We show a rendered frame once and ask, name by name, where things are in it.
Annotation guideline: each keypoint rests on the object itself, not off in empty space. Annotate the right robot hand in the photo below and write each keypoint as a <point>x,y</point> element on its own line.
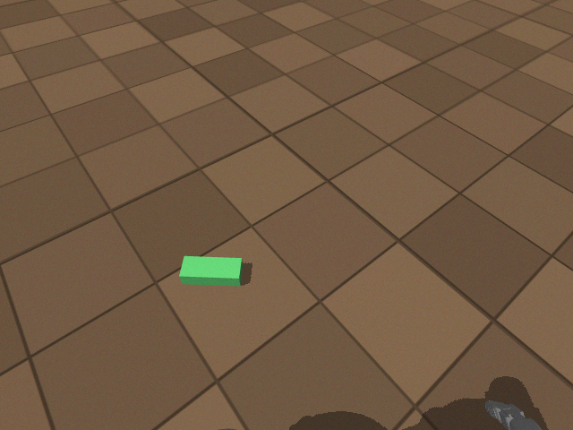
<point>510,416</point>

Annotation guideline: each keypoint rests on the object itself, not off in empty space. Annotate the carton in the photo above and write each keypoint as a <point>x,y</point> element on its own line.
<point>216,271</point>

